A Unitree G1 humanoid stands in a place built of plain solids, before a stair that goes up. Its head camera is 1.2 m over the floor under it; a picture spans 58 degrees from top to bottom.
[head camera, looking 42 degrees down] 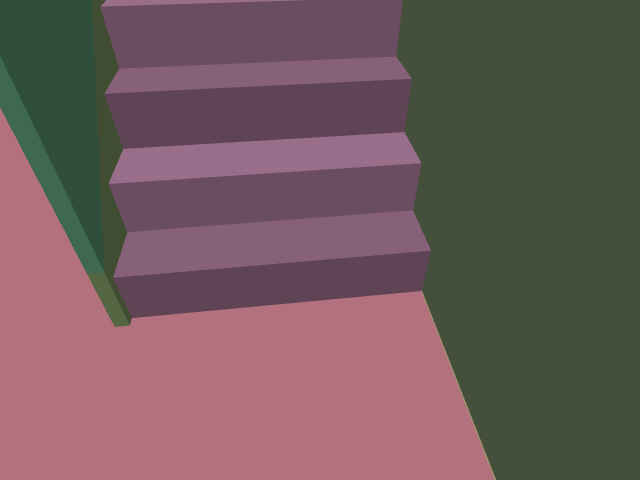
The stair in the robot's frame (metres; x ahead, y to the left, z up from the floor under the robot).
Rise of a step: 0.20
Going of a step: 0.22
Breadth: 1.03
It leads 7 degrees to the left of straight ahead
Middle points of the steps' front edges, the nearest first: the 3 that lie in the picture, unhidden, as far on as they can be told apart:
0.99 0.14 0.21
1.21 0.17 0.41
1.43 0.19 0.61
